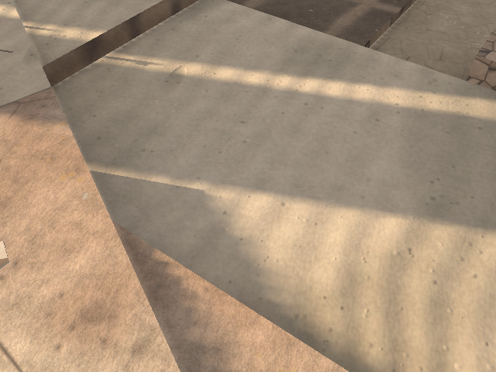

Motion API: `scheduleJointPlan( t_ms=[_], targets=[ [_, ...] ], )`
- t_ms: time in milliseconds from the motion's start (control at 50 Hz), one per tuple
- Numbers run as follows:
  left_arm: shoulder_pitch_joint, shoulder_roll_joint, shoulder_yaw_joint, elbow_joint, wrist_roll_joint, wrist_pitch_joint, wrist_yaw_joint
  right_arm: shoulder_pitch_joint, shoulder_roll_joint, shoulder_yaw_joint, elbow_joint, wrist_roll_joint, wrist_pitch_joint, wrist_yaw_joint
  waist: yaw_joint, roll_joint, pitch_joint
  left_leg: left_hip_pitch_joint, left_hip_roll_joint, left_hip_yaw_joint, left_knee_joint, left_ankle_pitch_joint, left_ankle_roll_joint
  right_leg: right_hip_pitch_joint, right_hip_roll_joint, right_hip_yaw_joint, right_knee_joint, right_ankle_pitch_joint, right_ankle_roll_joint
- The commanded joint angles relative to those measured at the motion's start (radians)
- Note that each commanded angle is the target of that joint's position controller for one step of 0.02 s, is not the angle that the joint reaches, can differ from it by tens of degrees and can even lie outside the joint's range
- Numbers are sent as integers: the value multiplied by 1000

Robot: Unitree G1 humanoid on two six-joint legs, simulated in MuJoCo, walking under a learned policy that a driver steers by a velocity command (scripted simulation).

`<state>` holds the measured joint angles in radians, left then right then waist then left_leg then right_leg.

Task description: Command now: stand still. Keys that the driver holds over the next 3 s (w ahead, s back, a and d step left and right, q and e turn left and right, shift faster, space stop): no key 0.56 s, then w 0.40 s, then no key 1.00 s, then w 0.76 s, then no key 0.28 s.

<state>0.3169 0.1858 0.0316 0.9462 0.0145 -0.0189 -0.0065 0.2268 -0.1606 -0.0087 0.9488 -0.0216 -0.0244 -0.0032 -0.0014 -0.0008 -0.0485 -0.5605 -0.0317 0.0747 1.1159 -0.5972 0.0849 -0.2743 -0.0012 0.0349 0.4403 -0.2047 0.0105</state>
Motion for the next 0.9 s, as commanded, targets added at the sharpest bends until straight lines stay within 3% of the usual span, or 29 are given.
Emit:
scheduleJointPlan(
  t_ms=[20,40,60,80,120,140,160,180,200,220,240,260,280,300,320,340,380,420,560,580,600,620,640,660,680,700,740,800,900],
  targets=[
    [62,52,8,-13,20,-6,5,-1,-36,-13,-70,-14,2,-14,-25,-54,17,53,34,-139,-206,126,46,-12,-153,128,-105,248,-116],
    [77,41,1,-11,18,6,13,2,-35,-11,-63,-6,14,-33,-22,-45,-7,91,43,-144,-190,212,48,-11,-147,104,-91,328,-98],
    [-14,196,40,-122,-14,-29,-2,15,-112,-24,-62,5,-12,-1,-20,-29,18,26,64,-169,-180,79,79,-68,-63,45,-81,112,-131],
    [26,78,17,-42,10,-1,10,-7,-43,-10,-79,-14,8,-28,-15,-60,-11,83,64,-193,-210,217,71,-8,-126,79,-77,316,-96],
    [79,55,9,-22,7,20,19,11,-41,-8,-89,-2,19,-46,-9,-60,-51,82,68,-191,-205,262,67,54,-118,53,-56,387,-68],
    [-24,201,47,-148,-5,-12,15,30,-155,-34,-87,5,-3,-6,-24,54,48,40,97,-245,-281,104,119,-108,-22,1,-48,29,-98],
    [19,60,17,-60,10,16,13,-20,-57,-10,-108,-19,15,-37,-4,2,-8,61,114,-303,-313,177,105,-5,-82,34,-58,225,-71],
    [66,28,6,-46,11,30,15,-25,-44,-4,-121,-11,26,-50,5,-18,-30,40,103,-274,-288,189,94,54,-90,28,-65,282,-60],
    [2,164,40,-127,-6,0,18,49,-152,-32,-87,8,3,0,-30,67,80,32,131,-316,-356,-21,142,-126,5,-24,-37,-69,-55],
    [-65,157,41,-148,-16,-15,12,49,-140,-22,-91,9,-24,23,-43,91,79,58,182,-453,-451,-87,166,-186,16,-5,-11,-135,-21],
    [-44,96,24,-139,-28,-20,5,29,-107,-2,-88,15,-44,48,-19,105,59,37,226,-560,-496,-111,178,-152,-3,54,20,-115,9],
    [9,45,5,-105,-33,-23,-4,-8,-64,22,-73,30,-57,70,17,76,78,-23,215,-553,-479,-153,140,-87,-34,76,-13,-54,37],
    [66,-25,-7,-72,11,4,-1,-92,-71,-1,-126,-22,-12,-10,34,56,15,-53,142,-377,-403,84,104,98,-84,71,-77,194,-23],
    [77,23,0,-63,16,7,3,-83,-49,7,-123,-21,2,-41,29,-5,-20,-51,78,-237,-265,216,62,158,-111,78,-70,382,-42],
    [93,80,14,-50,17,7,6,-28,-53,2,-115,-8,8,-50,5,-61,-38,18,39,-146,-179,232,40,125,-133,81,-38,518,-69],
    [88,104,18,-45,17,9,8,3,-58,-1,-110,0,10,-54,-11,-75,-50,42,35,-131,-135,215,35,114,-152,92,-28,591,-88],
    [65,101,16,-42,12,20,18,24,-49,-1,-106,9,18,-50,-18,-75,-34,75,39,-136,-147,209,41,65,-153,81,-51,495,-86],
    [44,83,9,-43,10,31,22,7,-52,-3,-118,2,26,-46,-20,-57,2,95,57,-172,-192,247,59,14,-129,55,-69,385,-70],
    [46,50,4,-25,12,46,17,-21,-54,-6,-151,-5,30,-60,-13,10,30,63,94,-260,-296,176,92,24,-87,15,-86,215,-45],
    [3,178,39,-95,2,11,4,65,-163,-33,-109,1,8,15,-41,99,130,55,135,-329,-419,-234,123,-156,-1,-26,-76,-226,-36],
    [-23,168,42,-70,-11,-1,-22,159,-157,-33,-72,2,-23,60,-82,94,161,106,192,-502,-574,-573,141,-239,-6,6,-32,-333,11],
    [-101,-1,3,-94,7,25,-18,145,-194,-66,-93,-28,19,-5,-126,114,121,126,197,-620,-637,-530,214,-236,25,-15,141,-151,-38],
    [-84,122,31,-83,33,-7,-7,359,-244,-66,-22,-51,-34,23,-202,236,219,207,389,-926,-782,-708,334,-531,45,133,381,-390,10],
    [-163,138,40,-99,14,-42,24,379,-160,-45,-28,-70,-70,7,-245,223,212,306,379,-1043,-787,-579,335,-687,64,306,615,-284,-28],
    [-246,65,35,-175,-5,-30,3,180,-228,-74,-34,-20,-31,-34,-129,87,200,331,340,-868,-793,-346,299,-691,42,205,587,-284,-67],
    [-194,80,38,-165,10,-27,-4,119,-213,-78,-43,-15,-26,-42,-75,28,154,243,320,-734,-749,-199,253,-566,9,144,573,-204,-64],
    [-59,58,41,-108,29,-12,-16,94,-140,-69,-21,-17,-36,-35,-16,46,66,151,250,-503,-653,140,200,-334,-4,53,579,-60,-30],
    [-94,37,26,-119,15,12,-29,142,-121,-73,20,-10,-40,-31,-24,90,104,115,195,-332,-666,163,150,-248,-36,2,411,20,-11],
    [-229,60,17,-174,-7,13,-34,209,-166,-90,33,-21,-32,-39,-95,96,81,202,209,-303,-622,110,141,-131,-32,-35,131,100,-10]
  ],
)
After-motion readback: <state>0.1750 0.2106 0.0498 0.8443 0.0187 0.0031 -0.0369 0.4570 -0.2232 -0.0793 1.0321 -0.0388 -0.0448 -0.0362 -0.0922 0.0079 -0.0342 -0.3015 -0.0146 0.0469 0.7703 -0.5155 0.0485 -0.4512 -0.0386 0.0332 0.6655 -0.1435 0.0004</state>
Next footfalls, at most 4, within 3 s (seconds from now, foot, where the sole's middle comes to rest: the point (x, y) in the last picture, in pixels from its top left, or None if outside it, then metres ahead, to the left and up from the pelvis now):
1.02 right None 0.16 -0.17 -0.78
1.44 left None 0.39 -0.01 -0.78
1.76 right None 0.31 -0.21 -0.78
2.80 right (336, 302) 0.82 -0.26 -0.90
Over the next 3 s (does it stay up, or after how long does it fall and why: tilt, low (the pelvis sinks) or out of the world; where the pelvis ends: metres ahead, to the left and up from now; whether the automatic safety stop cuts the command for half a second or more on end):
stays up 0.74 -0.17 -0.12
